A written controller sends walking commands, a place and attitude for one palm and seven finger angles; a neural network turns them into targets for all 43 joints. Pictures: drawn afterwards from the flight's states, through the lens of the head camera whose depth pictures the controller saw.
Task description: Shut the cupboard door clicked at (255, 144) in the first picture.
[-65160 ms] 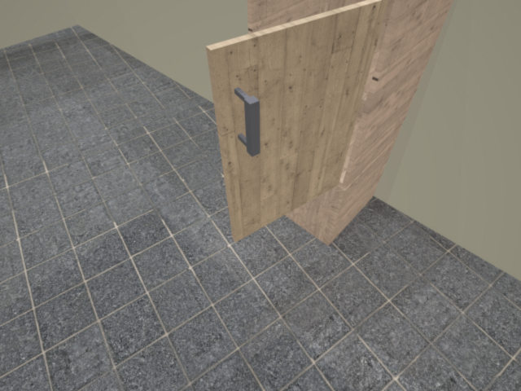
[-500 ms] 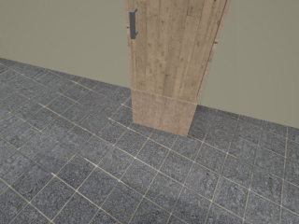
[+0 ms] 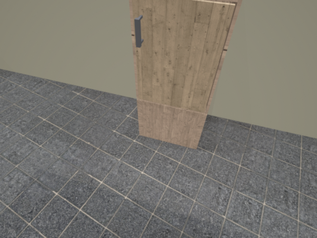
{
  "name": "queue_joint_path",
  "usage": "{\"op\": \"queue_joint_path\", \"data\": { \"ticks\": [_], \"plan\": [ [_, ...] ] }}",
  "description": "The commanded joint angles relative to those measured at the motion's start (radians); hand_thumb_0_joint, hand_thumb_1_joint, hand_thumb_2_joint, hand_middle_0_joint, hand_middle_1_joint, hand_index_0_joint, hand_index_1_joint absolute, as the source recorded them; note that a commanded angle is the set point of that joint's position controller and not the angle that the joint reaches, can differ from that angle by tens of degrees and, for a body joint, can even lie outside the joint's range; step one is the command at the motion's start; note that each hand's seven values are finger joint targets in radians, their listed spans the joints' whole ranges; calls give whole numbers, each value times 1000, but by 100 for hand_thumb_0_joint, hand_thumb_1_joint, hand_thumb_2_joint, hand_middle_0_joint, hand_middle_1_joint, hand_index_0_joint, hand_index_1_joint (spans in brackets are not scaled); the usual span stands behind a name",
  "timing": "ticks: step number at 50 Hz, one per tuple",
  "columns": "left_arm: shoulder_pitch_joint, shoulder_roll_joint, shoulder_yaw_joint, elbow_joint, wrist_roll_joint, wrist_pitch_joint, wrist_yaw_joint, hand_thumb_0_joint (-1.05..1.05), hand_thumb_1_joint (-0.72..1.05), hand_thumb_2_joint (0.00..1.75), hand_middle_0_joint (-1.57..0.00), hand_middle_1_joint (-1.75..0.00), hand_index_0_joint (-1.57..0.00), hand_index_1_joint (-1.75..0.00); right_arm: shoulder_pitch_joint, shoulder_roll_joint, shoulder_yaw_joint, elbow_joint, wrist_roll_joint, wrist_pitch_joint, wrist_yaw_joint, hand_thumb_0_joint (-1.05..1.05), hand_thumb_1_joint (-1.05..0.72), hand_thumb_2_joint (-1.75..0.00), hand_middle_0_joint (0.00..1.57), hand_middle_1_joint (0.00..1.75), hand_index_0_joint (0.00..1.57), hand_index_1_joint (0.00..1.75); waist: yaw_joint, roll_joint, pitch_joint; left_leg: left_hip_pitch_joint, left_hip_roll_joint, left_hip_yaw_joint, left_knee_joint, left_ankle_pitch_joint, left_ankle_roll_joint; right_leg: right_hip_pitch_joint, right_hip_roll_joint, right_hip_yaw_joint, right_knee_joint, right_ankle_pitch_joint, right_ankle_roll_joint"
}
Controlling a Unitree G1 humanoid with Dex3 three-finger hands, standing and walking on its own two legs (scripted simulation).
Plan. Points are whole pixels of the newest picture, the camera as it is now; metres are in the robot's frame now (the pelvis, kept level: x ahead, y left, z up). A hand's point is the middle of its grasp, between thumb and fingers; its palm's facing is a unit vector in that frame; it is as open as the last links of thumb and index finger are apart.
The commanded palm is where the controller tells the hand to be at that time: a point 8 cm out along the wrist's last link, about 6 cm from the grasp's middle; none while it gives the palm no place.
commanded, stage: let the arm hang, fingers relaxed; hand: left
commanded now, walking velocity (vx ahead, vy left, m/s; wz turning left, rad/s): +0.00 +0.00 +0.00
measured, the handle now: (139, 31) +0.94 +0.14 +0.10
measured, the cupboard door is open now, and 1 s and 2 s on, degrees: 0 0 0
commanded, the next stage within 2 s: look to check the result in 0.06 s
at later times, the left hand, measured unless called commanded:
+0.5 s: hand out of the picture +0.07 +0.23 -0.16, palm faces +0.01 -0.95 -0.32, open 7.4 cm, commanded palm none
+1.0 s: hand out of the picture +0.10 +0.21 -0.16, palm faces +0.00 -0.95 -0.31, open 7.4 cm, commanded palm none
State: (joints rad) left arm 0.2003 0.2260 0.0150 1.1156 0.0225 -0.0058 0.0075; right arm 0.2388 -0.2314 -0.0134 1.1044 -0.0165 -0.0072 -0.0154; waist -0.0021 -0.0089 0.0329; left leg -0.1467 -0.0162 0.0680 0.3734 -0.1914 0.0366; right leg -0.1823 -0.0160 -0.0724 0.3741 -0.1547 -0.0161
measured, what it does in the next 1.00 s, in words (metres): stands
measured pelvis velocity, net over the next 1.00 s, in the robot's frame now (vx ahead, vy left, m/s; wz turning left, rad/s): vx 0.04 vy -0.02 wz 0.01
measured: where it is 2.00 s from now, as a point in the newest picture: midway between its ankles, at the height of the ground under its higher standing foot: outside the picture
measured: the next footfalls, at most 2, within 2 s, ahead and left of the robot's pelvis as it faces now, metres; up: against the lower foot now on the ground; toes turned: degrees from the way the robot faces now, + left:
none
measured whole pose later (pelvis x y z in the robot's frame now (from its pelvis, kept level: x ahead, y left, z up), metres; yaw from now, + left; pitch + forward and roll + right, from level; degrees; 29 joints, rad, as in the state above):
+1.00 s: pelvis +0.04 -0.02 +0.00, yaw +1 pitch -2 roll +0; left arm 0.15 0.29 0.01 1.13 0.02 -0.02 0.01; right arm 0.15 -0.30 0.00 1.12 -0.01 -0.01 -0.01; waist 0.00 0.01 0.04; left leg -0.05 0.01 0.04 0.28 -0.21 0.00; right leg -0.08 0.02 -0.09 0.29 -0.18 -0.04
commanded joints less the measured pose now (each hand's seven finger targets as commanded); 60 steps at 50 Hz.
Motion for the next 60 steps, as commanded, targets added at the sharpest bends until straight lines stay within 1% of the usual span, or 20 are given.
{"op": "queue_joint_path", "data": {
  "ticks": [1,2,4,9,12,13,16,19,22,23,26,28,32,37,45,46,51,53,56,60],
  "plan": [
    [17,178,35,-39,-5,-18,10,0,90,90,-20,-30,-20,-30,-6,-164,-23,-41,1,-17,-9,0,-90,-90,20,30,20,30,5,44,9,-66,127,-151,-124,-22,3,36,-102,128,-77,-30,-35],
    [14,187,36,-40,-4,-19,10,0,90,90,-20,-30,-20,-30,-12,-174,-25,-44,3,-17,-9,0,-90,-90,20,30,20,30,4,29,6,-51,130,-149,-118,3,4,30,-102,126,-79,-18,-37],
    [-2,188,34,-37,-5,-20,9,0,90,90,-20,-30,-20,-30,-19,-177,-22,-41,2,-18,-9,0,-90,-90,20,30,20,30,1,42,-1,-47,132,-148,-121,16,1,44,-105,126,-81,-7,-35],
    [-19,203,35,-35,-7,-25,9,0,90,90,-20,-30,-20,-30,-43,-194,-22,-41,3,-20,-9,0,-90,-90,20,30,20,30,1,27,-27,-12,137,-146,-114,97,-1,71,-113,120,-82,60,-35],
    [-22,212,35,-36,-7,-27,9,0,90,90,-20,-30,-20,-30,-57,-209,-23,-42,5,-19,-9,0,-90,-90,20,30,20,30,0,8,-34,7,138,-148,-112,113,-1,71,-114,120,-87,74,-36],
    [-26,214,33,-34,-7,-27,9,0,90,90,-20,-30,-20,-30,-62,-209,-23,-40,3,-20,-9,0,-90,-90,20,30,20,30,0,22,-37,11,138,-145,-111,121,-1,76,-119,117,-88,85,-36],
    [-37,219,31,-31,-8,-26,8,0,90,90,-20,-30,-20,-30,-73,-218,-21,-37,3,-18,-9,0,-90,-90,20,30,20,30,-2,17,-29,19,140,-148,-119,125,-4,75,-116,120,-93,90,-35],
    [-42,233,32,-32,-8,-27,9,0,90,90,-20,-30,-20,-30,-81,-225,-20,-37,4,-19,-8,0,-90,-90,20,30,20,30,-1,17,-46,34,143,-145,-119,158,-4,92,-121,116,-91,125,-35],
    [-47,241,33,-34,-7,-29,9,0,90,90,-20,-30,-20,-30,-91,-235,-21,-41,6,-18,-7,0,-90,-90,20,30,20,30,-1,-6,-45,41,143,-146,-119,163,-4,91,-119,116,-96,136,-34],
    [-51,238,32,-33,-8,-28,9,0,90,90,-20,-30,-20,-30,-97,-234,-21,-38,4,-17,-7,0,-90,-90,20,30,20,30,-1,9,-35,39,143,-143,-121,157,-5,90,-122,117,-99,132,-34],
    [-53,243,31,-33,-8,-27,8,0,90,90,-20,-30,-20,-30,-105,-237,-18,-36,4,-17,-6,0,-90,-90,20,30,20,30,1,12,-23,38,142,-142,-130,144,-7,89,-122,118,-107,120,-33],
    [-56,248,30,-32,-8,-29,8,0,90,90,-20,-30,-20,-30,-107,-240,-19,-37,4,-16,-6,0,-90,-90,20,30,20,30,-1,0,-34,46,142,-142,-127,144,-7,92,-124,118,-109,124,-33],
    [-56,256,33,-35,-8,-33,9,0,90,90,-20,-30,-20,-30,-111,-248,-18,-38,6,-18,-7,0,-90,-90,20,30,20,30,0,14,-68,64,144,-139,-119,191,-8,117,-126,120,-102,188,-37],
    [-59,257,34,-36,-9,-33,11,0,90,90,-20,-30,-20,-30,-111,-251,-17,-38,6,-19,-9,0,-90,-90,20,30,20,30,-1,18,-70,72,146,-133,-117,223,-12,129,-125,118,-97,234,-40],
    [-58,249,31,-33,-11,-33,12,0,90,90,-20,-30,-20,-30,-104,-241,-16,-32,4,-16,-10,0,-90,-90,20,30,20,30,-1,8,-50,66,146,-130,-123,190,-15,134,-129,122,-108,235,-41],
    [-57,249,31,-33,-11,-33,12,0,90,90,-20,-30,-20,-30,-104,-240,-16,-31,4,-15,-10,0,-90,-90,20,30,20,30,0,19,-40,64,145,-128,-125,179,-16,129,-130,122,-113,222,-40],
    [-54,250,32,-34,-12,-36,14,0,90,90,-20,-30,-20,-30,-93,-237,-17,-30,4,-16,-11,0,-90,-90,20,30,20,30,-2,5,-67,78,148,-126,-119,199,-16,147,-131,123,-108,264,-41],
    [-54,247,32,-34,-11,-34,14,0,90,90,-20,-30,-20,-30,-95,-235,-16,-30,4,-15,-11,0,-90,-90,20,30,20,30,-1,17,-54,76,149,-122,-117,201,-16,141,-130,124,-109,266,-42],
    [-52,246,31,-33,-12,-33,13,0,90,90,-20,-30,-20,-30,-92,-234,-15,-27,3,-13,-11,0,-90,-90,20,30,20,30,0,15,-34,64,147,-122,-125,168,-18,133,-127,130,-118,233,-42],
    [-53,242,31,-31,-12,-33,13,0,90,90,-20,-30,-20,-30,-87,-230,-14,-25,4,-13,-11,0,-90,-90,20,30,20,30,-1,19,-42,66,149,-121,-128,160,-18,137,-126,131,-120,216,-41]
  ]
}}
